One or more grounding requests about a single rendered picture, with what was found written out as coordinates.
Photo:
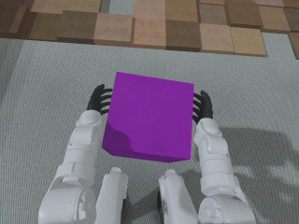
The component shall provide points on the carton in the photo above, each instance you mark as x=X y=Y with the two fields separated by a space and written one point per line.
x=149 y=119

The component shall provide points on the right robot upper arm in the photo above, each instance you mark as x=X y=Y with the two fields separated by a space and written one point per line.
x=216 y=209

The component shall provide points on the right robot hand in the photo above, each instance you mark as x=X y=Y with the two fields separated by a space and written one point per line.
x=205 y=107

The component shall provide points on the robot right thigh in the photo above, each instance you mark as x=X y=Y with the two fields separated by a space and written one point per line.
x=179 y=203

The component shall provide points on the robot thigh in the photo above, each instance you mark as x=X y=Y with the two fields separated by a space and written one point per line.
x=109 y=202
x=179 y=203

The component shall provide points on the left robot hand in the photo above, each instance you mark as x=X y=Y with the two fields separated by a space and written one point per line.
x=96 y=99

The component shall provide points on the robot left thigh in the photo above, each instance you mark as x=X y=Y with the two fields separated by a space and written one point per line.
x=109 y=202

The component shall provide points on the right robot forearm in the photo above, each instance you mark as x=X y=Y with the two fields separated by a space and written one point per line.
x=216 y=167

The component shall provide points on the left robot upper arm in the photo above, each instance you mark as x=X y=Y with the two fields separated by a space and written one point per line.
x=71 y=205

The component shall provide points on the left robot forearm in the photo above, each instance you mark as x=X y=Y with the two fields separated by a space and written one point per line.
x=81 y=153

